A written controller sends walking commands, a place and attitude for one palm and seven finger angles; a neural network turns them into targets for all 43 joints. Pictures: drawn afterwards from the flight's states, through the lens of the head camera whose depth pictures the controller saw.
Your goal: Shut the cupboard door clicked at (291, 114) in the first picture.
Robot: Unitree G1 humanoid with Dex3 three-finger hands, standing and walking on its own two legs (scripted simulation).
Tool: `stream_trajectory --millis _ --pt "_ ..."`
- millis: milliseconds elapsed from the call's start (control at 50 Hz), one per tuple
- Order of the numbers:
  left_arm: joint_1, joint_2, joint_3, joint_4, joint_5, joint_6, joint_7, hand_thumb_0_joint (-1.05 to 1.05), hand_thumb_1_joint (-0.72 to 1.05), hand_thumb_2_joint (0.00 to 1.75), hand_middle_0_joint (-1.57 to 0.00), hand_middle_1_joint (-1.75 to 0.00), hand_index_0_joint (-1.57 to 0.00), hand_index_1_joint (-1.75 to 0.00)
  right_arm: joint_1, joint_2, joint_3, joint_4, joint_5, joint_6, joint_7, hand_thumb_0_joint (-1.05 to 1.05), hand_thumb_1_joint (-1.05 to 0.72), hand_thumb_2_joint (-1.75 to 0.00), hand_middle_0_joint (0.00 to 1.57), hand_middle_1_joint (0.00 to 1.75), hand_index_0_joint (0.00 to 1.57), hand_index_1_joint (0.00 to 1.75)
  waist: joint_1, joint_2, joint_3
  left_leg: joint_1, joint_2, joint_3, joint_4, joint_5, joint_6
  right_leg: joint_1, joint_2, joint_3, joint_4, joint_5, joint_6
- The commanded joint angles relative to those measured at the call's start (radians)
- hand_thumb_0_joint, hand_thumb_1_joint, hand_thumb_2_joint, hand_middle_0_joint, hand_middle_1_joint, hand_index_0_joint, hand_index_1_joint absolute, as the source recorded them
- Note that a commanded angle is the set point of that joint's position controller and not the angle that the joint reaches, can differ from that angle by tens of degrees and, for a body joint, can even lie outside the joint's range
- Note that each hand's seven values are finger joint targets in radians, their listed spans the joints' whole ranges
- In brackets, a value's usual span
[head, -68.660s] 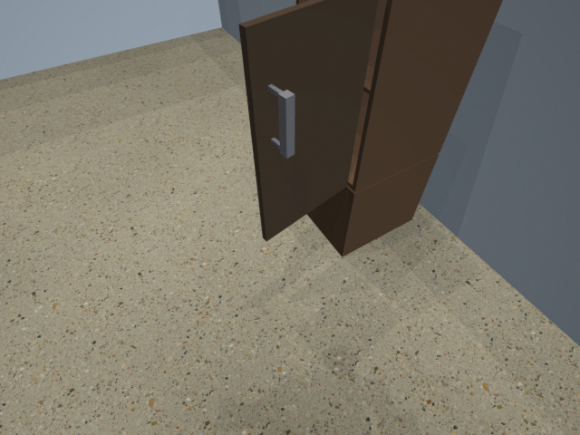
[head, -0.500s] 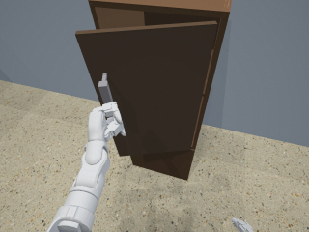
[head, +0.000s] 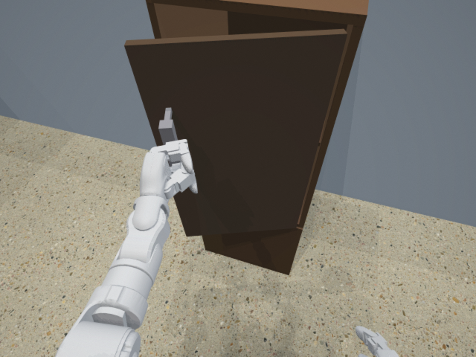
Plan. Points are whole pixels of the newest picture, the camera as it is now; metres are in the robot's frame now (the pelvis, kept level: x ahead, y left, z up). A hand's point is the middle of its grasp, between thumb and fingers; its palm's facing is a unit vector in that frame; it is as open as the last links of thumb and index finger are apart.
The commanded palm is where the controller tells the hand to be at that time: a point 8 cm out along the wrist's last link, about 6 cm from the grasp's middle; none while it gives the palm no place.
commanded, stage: push the door shut along its arc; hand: left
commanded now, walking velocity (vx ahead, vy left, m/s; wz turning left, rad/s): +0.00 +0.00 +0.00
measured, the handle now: (174, 146) +0.48 +0.13 +0.09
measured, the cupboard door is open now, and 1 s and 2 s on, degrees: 23 6 0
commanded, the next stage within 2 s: pull the fist back off the door in 1.50 s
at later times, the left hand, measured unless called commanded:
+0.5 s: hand (201, 151) +0.45 +0.08 +0.10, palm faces -0.12 -0.99 -0.04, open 3.1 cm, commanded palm +0.46 +0.12 +0.09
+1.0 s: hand (224, 125) +0.53 +0.04 +0.10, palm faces -0.27 -0.96 -0.01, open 3.1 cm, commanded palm +0.53 +0.10 +0.09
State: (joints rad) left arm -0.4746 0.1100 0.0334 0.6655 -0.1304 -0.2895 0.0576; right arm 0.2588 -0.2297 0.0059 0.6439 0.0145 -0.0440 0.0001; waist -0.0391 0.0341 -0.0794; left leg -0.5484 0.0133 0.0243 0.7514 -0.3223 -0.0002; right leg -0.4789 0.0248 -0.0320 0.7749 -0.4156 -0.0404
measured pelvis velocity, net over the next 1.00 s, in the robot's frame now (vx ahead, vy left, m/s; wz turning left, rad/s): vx -0.01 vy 0.02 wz -0.02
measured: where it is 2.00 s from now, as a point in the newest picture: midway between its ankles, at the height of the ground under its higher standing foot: outside the picture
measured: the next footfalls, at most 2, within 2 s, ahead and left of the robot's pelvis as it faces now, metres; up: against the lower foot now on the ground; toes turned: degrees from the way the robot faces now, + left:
none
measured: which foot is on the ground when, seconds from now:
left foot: down 0.00-1.00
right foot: down 0.00-1.00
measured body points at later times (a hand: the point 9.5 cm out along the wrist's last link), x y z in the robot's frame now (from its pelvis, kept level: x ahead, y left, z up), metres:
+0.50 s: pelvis -0.02 +0.01 -0.01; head +0.04 +0.00 +0.43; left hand +0.45 +0.13 +0.10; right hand +0.01 -0.25 -0.14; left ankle +0.03 +0.12 -0.71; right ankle -0.01 -0.09 -0.71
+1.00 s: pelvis -0.01 +0.02 -0.03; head +0.11 +0.01 +0.40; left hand +0.54 +0.09 +0.10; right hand -0.05 -0.25 -0.14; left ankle +0.03 +0.12 -0.71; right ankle -0.01 -0.09 -0.71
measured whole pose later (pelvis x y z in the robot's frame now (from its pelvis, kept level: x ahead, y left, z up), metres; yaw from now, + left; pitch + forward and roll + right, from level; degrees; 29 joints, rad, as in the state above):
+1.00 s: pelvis -0.01 +0.02 -0.03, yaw -1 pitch +20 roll -1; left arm -1.19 0.34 0.22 1.33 -0.06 -0.32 -0.15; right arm 0.43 -0.28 0.00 0.69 -0.03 -0.05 0.02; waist -0.24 0.06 -0.10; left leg -0.93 0.03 0.02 0.94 -0.36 0.02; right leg -0.85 0.03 -0.04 0.94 -0.44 -0.02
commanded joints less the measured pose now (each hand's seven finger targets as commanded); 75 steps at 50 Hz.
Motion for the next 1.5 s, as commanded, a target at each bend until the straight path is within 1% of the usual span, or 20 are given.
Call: stream_trajectory --millis 0,60,140,240,360,440,500,560,600,660,700,720,780,880,1000,1040,1140,1260,1340,1480 --pt "-0.48 0.08 0.023 -0.148 0.001 -0.072 -0.021 0.0 0.9 0.9 -1.3 -1.5 -1.3 -1.5 0.021 -0.125 -0.044 -0.103 0.005 -0.036 -0.006 0.0 -0.9 -0.9 0.2 0.3 0.2 0.3 -0.037 -0.063 -0.285 0.227 -0.019 -0.015 -0.043 0.182 0.03 -0.014 -0.003 0.027 -0.117 0.359 0.032" --pt "-0.543 0.12 0.062 -0.084 0.004 -0.085 -0.021 0.0 0.9 0.9 -1.3 -1.5 -1.3 -1.5 0.043 -0.132 -0.048 -0.09 0.003 -0.034 -0.006 0.0 -0.9 -0.9 0.2 0.3 0.2 0.3 -0.045 -0.089 -0.294 0.209 -0.017 -0.02 -0.038 0.167 0.03 -0.028 0.0 0.026 -0.113 0.336 0.033" --pt "-0.615 0.114 0.047 -0.028 0.014 -0.111 -0.04 0.0 0.9 0.9 -1.3 -1.5 -1.3 -1.5 0.074 -0.139 -0.055 -0.076 0.001 -0.036 -0.002 0.0 -0.9 -0.9 0.2 0.3 0.2 0.3 -0.06 -0.068 -0.33 0.225 -0.016 -0.028 -0.026 0.183 0.029 -0.058 0.005 0.018 -0.095 0.335 0.028" --pt "-0.792 0.09 0.012 0.078 0.009 -0.135 -0.067 0.0 0.9 0.9 -1.3 -1.5 -1.3 -1.5 0.107 -0.148 -0.058 -0.044 0.002 -0.04 -0.003 0.0 -0.9 -0.9 0.2 0.3 0.2 0.3 -0.102 -0.044 -0.315 0.229 -0.013 -0.048 -0.02 0.122 0.027 -0.147 0.011 0.011 -0.095 0.241 0.025" --pt "-0.936 0.165 0.062 0.205 0.002 -0.153 -0.092 0.0 0.9 0.9 -1.3 -1.5 -1.3 -1.5 0.154 -0.171 -0.057 -0.016 -0.005 -0.045 -0.004 0.0 -0.9 -0.9 0.2 0.3 0.2 0.3 -0.137 -0.08 -0.328 0.173 -0.014 -0.06 -0.008 0.072 0.033 -0.186 0.014 0.016 -0.089 0.185 0.029" --pt "-0.977 0.156 0.047 0.263 0.006 -0.168 -0.117 0.0 0.9 0.9 -1.3 -1.5 -1.3 -1.5 0.173 -0.174 -0.057 -0.008 -0.008 -0.051 0.0 0.0 -0.9 -0.9 0.2 0.3 0.2 0.3 -0.148 -0.03 -0.351 0.176 -0.015 -0.068 0.006 0.067 0.031 -0.223 0.016 0.015 -0.073 0.168 0.023" --pt "-1.048 0.237 0.102 0.305 0.006 -0.161 -0.128 0.0 0.9 0.9 -1.3 -1.5 -1.3 -1.5 0.198 -0.191 -0.058 0.001 -0.013 -0.051 -0.001 0.0 -0.9 -0.9 0.2 0.3 0.2 0.3 -0.167 -0.051 -0.355 0.119 -0.014 -0.068 0.018 0.024 0.036 -0.232 0.014 0.026 -0.072 0.133 0.029" --pt "-1.067 0.302 0.151 0.337 0.013 -0.157 -0.136 0.0 0.9 0.9 -1.3 -1.5 -1.3 -1.5 0.22 -0.198 -0.057 -0.002 -0.016 -0.05 -0.001 0.0 -0.9 -0.9 0.2 0.3 0.2 0.3 -0.165 -0.027 -0.389 0.101 -0.013 -0.071 0.032 0.045 0.037 -0.231 0.014 0.027 -0.053 0.149 0.027" --pt "-1.093 0.296 0.137 0.348 0.024 -0.153 -0.147 0.0 0.9 0.9 -1.3 -1.5 -1.3 -1.5 0.231 -0.197 -0.058 -0.003 -0.019 -0.05 0.003 0.0 -0.9 -0.9 0.2 0.3 0.2 0.3 -0.178 -0.021 -0.388 0.086 -0.014 -0.066 0.046 0.047 0.04 -0.242 0.015 0.032 -0.052 0.156 0.03" --pt "-1.138 0.351 0.166 0.364 0.032 -0.149 -0.167 0.0 0.9 0.9 -1.3 -1.5 -1.3 -1.5 0.258 -0.208 -0.059 -0.001 -0.022 -0.046 0.003 0.0 -0.9 -0.9 0.2 0.3 0.2 0.3 -0.189 -0.009 -0.41 0.068 -0.011 -0.073 0.06 0.06 0.041 -0.25 0.016 0.034 -0.036 0.167 0.028" --pt "-1.152 0.314 0.138 0.368 0.031 -0.141 -0.183 0.0 0.9 0.9 -1.3 -1.5 -1.3 -1.5 0.266 -0.206 -0.062 -0.002 -0.023 -0.046 0.006 0.0 -0.9 -0.9 0.2 0.3 0.2 0.3 -0.201 0.006 -0.429 0.084 -0.01 -0.075 0.073 0.077 0.041 -0.27 0.018 0.03 -0.03 0.179 0.028" --pt "-1.163 0.317 0.139 0.376 0.028 -0.139 -0.189 0.0 0.9 0.9 -1.3 -1.5 -1.3 -1.5 0.278 -0.207 -0.062 0.0 -0.024 -0.046 0.006 0.0 -0.9 -0.9 0.2 0.3 0.2 0.3 -0.201 0.032 -0.436 0.103 -0.01 -0.08 0.078 0.099 0.041 -0.285 0.02 0.025 -0.021 0.184 0.023" --pt "-1.196 0.366 0.171 0.401 0.032 -0.12 -0.202 0.0 0.9 0.9 -1.3 -1.5 -1.3 -1.5 0.298 -0.215 -0.062 0.006 -0.026 -0.039 0.005 0.0 -0.9 -0.9 0.2 0.3 0.2 0.3 -0.214 0.002 -0.437 0.07 -0.006 -0.084 0.092 0.109 0.042 -0.285 0.022 0.028 -0.016 0.198 0.026" --pt "-1.246 0.37 0.171 0.437 0.053 -0.098 -0.206 0.0 0.9 0.9 -1.3 -1.5 -1.3 -1.5 0.328 -0.216 -0.062 0.009 -0.035 -0.029 0.011 0.0 -0.9 -0.9 0.2 0.3 0.2 0.3 -0.237 0.036 -0.454 0.067 -0.003 -0.091 0.123 0.15 0.043 -0.334 0.023 0.022 0.008 0.219 0.025" --pt "-1.271 0.487 0.254 0.446 0.079 -0.079 -0.218 0.0 0.9 0.9 -1.3 -1.5 -1.3 -1.5 0.369 -0.222 -0.06 -0.008 -0.043 -0.01 0.017 0.0 -0.9 -0.9 0.2 0.3 0.2 0.3 -0.231 0.031 -0.525 0.018 -0.008 -0.078 0.16 0.236 0.05 -0.272 0.025 0.032 0.037 0.327 0.028" --pt "-1.292 0.439 0.218 0.433 0.08 -0.076 -0.23 0.0 0.9 0.9 -1.3 -1.5 -1.3 -1.5 0.371 -0.216 -0.063 -0.006 -0.044 -0.003 0.017 0.0 -0.9 -0.9 0.2 0.3 0.2 0.3 -0.244 0.04 -0.54 0.042 -0.009 -0.079 0.171 0.271 0.051 -0.284 0.027 0.03 0.041 0.362 0.03" --pt "-1.353 0.461 0.219 0.448 0.08 -0.052 -0.259 0.0 0.9 0.9 -1.3 -1.5 -1.3 -1.5 0.392 -0.221 -0.063 0.005 -0.045 0.007 0.014 0.0 -0.9 -0.9 0.2 0.3 0.2 0.3 -0.261 0.06 -0.539 0.037 -0.009 -0.084 0.185 0.278 0.052 -0.303 0.031 0.027 0.047 0.367 0.027" --pt "-1.432 0.394 0.169 0.452 0.069 -0.035 -0.283 0.0 0.9 0.9 -1.3 -1.5 -1.3 -1.5 0.403 -0.223 -0.067 0.023 -0.049 0.0 0.014 0.0 -0.9 -0.9 0.2 0.3 0.2 0.3 -0.298 0.092 -0.538 0.081 -0.003 -0.098 0.21 0.299 0.054 -0.393 0.036 0.015 0.054 0.34 0.025" --pt "-1.503 0.355 0.139 0.484 0.073 -0.024 -0.281 0.0 0.9 0.9 -1.3 -1.5 -1.3 -1.5 0.407 -0.223 -0.066 0.047 -0.054 -0.006 0.01 0.0 -0.9 -0.9 0.2 0.3 0.2 0.3 -0.329 0.102 -0.504 0.081 0.0 -0.115 0.224 0.273 0.056 -0.463 0.041 0.007 0.057 0.284 0.022" --pt "-1.601 0.27 0.066 0.472 0.077 -0.012 -0.283 0.0 0.9 0.9 -1.3 -1.5 -1.3 -1.5 0.398 -0.228 -0.069 0.077 -0.059 -0.031 0.006 0.0 -0.9 -0.9 0.2 0.3 0.2 0.3 -0.363 0.166 -0.536 0.136 0.011 -0.146 0.245 0.231 0.052 -0.586 0.041 -0.013 0.082 0.192 0.014"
